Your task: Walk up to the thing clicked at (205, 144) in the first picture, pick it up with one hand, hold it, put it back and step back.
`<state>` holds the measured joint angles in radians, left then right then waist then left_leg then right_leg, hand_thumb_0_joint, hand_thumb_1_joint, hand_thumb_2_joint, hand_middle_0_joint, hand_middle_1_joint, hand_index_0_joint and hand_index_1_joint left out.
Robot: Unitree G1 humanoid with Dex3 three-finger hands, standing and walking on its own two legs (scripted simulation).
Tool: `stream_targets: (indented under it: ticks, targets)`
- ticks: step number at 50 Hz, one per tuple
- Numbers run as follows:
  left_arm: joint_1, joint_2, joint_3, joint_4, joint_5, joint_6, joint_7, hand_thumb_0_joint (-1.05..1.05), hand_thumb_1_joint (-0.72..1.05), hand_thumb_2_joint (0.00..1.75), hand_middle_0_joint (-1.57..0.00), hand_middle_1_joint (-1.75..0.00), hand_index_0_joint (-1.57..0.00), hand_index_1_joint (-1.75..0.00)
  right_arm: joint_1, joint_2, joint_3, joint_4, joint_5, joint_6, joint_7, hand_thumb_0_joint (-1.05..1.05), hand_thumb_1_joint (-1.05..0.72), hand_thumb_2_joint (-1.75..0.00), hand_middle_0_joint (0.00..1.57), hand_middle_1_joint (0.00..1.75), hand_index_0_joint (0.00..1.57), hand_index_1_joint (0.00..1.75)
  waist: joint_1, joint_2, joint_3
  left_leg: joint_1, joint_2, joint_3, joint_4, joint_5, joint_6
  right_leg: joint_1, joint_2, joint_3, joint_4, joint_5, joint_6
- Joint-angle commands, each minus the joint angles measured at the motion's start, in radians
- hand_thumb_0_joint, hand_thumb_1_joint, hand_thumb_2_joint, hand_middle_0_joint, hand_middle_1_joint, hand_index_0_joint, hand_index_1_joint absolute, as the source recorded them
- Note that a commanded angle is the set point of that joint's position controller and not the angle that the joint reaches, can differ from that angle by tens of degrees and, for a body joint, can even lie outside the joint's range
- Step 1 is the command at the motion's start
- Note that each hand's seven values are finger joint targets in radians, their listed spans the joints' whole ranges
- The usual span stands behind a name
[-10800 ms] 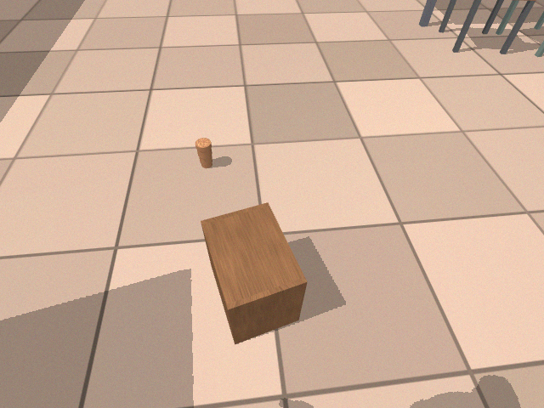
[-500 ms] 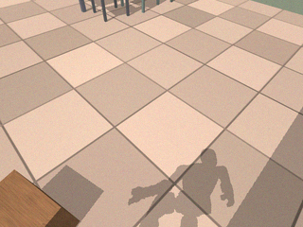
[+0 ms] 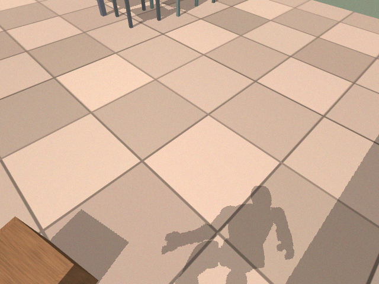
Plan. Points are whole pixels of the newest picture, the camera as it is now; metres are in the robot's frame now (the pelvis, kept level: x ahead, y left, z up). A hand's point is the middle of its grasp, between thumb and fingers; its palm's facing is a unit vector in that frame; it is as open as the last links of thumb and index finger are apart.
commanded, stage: stand
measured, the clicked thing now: out of the picture +0.65 +1.34 -0.71
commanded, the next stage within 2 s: walk up in 1.82 s
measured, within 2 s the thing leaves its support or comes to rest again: neither
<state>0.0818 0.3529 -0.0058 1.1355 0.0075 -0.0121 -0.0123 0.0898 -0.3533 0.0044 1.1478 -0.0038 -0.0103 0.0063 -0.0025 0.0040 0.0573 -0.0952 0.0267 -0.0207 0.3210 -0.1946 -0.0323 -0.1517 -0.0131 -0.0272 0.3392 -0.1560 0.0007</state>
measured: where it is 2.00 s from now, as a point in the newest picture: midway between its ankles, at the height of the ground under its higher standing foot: outside the picture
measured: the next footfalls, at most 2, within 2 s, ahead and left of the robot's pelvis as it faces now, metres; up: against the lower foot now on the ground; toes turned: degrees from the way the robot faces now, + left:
none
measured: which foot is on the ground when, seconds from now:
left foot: down 0.00-1.00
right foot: down 0.00-1.00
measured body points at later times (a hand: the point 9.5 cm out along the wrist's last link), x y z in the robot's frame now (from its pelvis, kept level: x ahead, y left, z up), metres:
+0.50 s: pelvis +0.01 +0.00 +0.00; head +0.02 -0.01 +0.45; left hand +0.09 +0.30 -0.13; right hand +0.08 -0.30 -0.14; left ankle -0.01 +0.14 -0.75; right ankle +0.02 -0.12 -0.75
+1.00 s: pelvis +0.01 -0.01 +0.00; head +0.02 -0.01 +0.45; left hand +0.09 +0.30 -0.13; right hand +0.08 -0.31 -0.14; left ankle -0.01 +0.14 -0.75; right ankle +0.02 -0.12 -0.75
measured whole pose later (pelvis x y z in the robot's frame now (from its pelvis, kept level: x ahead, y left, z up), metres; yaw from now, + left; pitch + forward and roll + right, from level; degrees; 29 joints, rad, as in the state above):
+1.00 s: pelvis +0.01 -0.01 +0.00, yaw +0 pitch -2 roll +0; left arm 0.10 0.35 0.00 1.14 0.01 -0.01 -0.01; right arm 0.12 -0.36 0.01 1.14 -0.01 -0.01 0.00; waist 0.00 0.01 0.05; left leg -0.08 0.04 -0.02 0.31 -0.20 -0.04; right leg -0.14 0.00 -0.03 0.34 -0.17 -0.01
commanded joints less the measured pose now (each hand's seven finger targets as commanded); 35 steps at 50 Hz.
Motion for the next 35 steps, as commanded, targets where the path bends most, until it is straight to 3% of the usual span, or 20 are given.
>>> stream_targets:
  ticks: [1,6,8,13,20,22,24,26,30,35]
  targets:
    - [-0.038,0.220,0.045,-0.057,-0.003,-0.024,0.019,0.00,0.90,0.90,-0.20,-0.30,-0.20,-0.30,-0.031,-0.209,-0.043,-0.056,-0.004,-0.018,-0.010,0.00,-0.90,-0.90,0.20,0.30,0.20,0.30,-0.002,-0.009,-0.106,-0.020,0.100,-0.067,-0.045,0.148,0.037,0.067,-0.122,0.102,-0.051,0.125,-0.021]
    - [-0.031,0.219,0.043,-0.056,-0.004,-0.026,0.018,0.00,0.90,0.90,-0.20,-0.30,-0.20,-0.30,-0.035,-0.205,-0.043,-0.057,-0.003,-0.018,-0.010,0.00,-0.90,-0.90,0.20,0.30,0.20,0.30,0.001,-0.006,-0.102,-0.006,0.103,-0.066,-0.041,0.176,0.035,0.063,-0.121,0.103,-0.053,0.152,-0.019]
    - [-0.034,0.224,0.046,-0.058,-0.003,-0.025,0.020,0.00,0.90,0.90,-0.20,-0.30,-0.20,-0.30,-0.031,-0.201,-0.042,-0.057,-0.004,-0.016,-0.009,0.00,-0.90,-0.90,0.20,0.30,0.20,0.30,-0.002,-0.006,-0.101,-0.018,0.100,-0.065,-0.048,0.140,0.035,0.064,-0.119,0.101,-0.058,0.118,-0.019]
    - [-0.029,0.215,0.045,-0.058,-0.005,-0.025,0.019,0.00,0.90,0.90,-0.20,-0.30,-0.20,-0.30,-0.033,-0.208,-0.043,-0.059,-0.004,-0.017,-0.010,0.00,-0.90,-0.90,0.20,0.30,0.20,0.30,0.002,0.003,-0.109,-0.012,0.101,-0.061,-0.044,0.176,0.034,0.081,-0.120,0.099,-0.053,0.176,-0.021]
    - [-0.033,0.217,0.048,-0.055,-0.003,-0.020,0.019,0.00,0.90,0.90,-0.20,-0.30,-0.20,-0.30,-0.033,-0.206,-0.041,-0.062,-0.002,-0.017,-0.012,0.00,-0.90,-0.90,0.20,0.30,0.20,0.30,0.000,0.000,-0.089,-0.013,0.101,-0.061,-0.058,0.119,0.036,0.054,-0.116,0.100,-0.061,0.095,-0.021]
    - [-0.021,0.211,0.045,-0.054,-0.003,-0.021,0.018,0.00,0.90,0.90,-0.20,-0.30,-0.20,-0.30,-0.041,-0.206,-0.041,-0.062,-0.003,-0.016,-0.011,0.00,-0.90,-0.90,0.20,0.30,0.20,0.30,0.010,-0.007,-0.081,-0.012,0.104,-0.067,-0.056,0.137,0.038,0.054,-0.116,0.099,-0.064,0.102,-0.021]
    - [-0.027,0.216,0.047,-0.057,-0.002,-0.023,0.019,0.00,0.90,0.90,-0.20,-0.30,-0.20,-0.30,-0.025,-0.211,-0.044,-0.063,-0.004,-0.018,-0.012,0.00,-0.90,-0.90,0.20,0.30,0.20,0.30,0.001,-0.011,-0.107,0.003,0.108,-0.064,-0.050,0.172,0.039,0.071,-0.118,0.098,-0.053,0.151,-0.023]
    - [-0.028,0.217,0.047,-0.055,-0.004,-0.022,0.019,0.00,0.90,0.90,-0.20,-0.30,-0.20,-0.30,-0.025,-0.206,-0.040,-0.061,-0.003,-0.018,-0.013,0.00,-0.90,-0.90,0.20,0.30,0.20,0.30,0.002,-0.001,-0.090,-0.011,0.102,-0.061,-0.054,0.138,0.037,0.062,-0.119,0.104,-0.059,0.127,-0.021]
    - [-0.028,0.215,0.046,-0.058,-0.002,-0.021,0.020,0.00,0.90,0.90,-0.20,-0.30,-0.20,-0.30,-0.023,-0.208,-0.042,-0.064,-0.004,-0.017,-0.013,0.00,-0.90,-0.90,0.20,0.30,0.20,0.30,0.003,-0.009,-0.096,-0.006,0.106,-0.063,-0.053,0.165,0.036,0.064,-0.113,0.096,-0.052,0.137,-0.022]
    - [-0.021,0.227,0.048,-0.054,0.000,-0.021,0.019,0.00,0.90,0.90,-0.20,-0.30,-0.20,-0.30,-0.016,-0.202,-0.041,-0.065,-0.004,-0.015,-0.011,0.00,-0.90,-0.90,0.20,0.30,0.20,0.30,0.002,-0.025,-0.084,-0.015,0.101,-0.060,-0.055,0.102,0.041,0.053,-0.116,0.106,-0.069,0.072,-0.022]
